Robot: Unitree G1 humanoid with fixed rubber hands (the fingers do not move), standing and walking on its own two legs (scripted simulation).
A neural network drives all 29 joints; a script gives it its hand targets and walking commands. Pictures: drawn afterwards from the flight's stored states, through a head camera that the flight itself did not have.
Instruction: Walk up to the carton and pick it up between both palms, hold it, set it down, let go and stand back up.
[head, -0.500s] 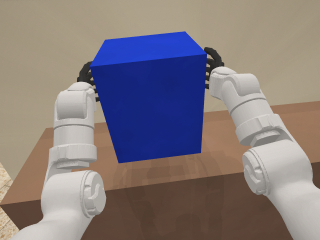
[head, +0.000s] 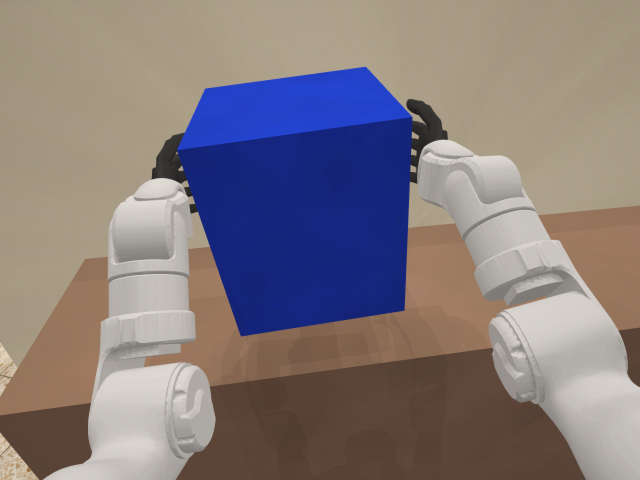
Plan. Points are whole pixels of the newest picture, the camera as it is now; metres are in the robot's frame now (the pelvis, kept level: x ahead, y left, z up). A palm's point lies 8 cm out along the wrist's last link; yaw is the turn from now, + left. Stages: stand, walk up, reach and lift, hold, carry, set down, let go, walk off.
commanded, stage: hold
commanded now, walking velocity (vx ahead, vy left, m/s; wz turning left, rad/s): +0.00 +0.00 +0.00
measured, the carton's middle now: (304, 199) +0.40 +0.00 +0.25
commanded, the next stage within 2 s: none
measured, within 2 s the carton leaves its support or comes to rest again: neither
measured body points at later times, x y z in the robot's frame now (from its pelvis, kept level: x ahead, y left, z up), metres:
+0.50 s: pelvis +0.00 +0.00 +0.00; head -0.10 +0.01 +0.44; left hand +0.38 +0.15 +0.29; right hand +0.38 -0.15 +0.31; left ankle +0.01 +0.13 -0.75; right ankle +0.00 -0.11 -0.75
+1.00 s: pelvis +0.00 +0.00 +0.00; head -0.09 +0.01 +0.44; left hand +0.38 +0.16 +0.30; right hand +0.38 -0.14 +0.31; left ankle +0.01 +0.13 -0.75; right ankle +0.00 -0.11 -0.75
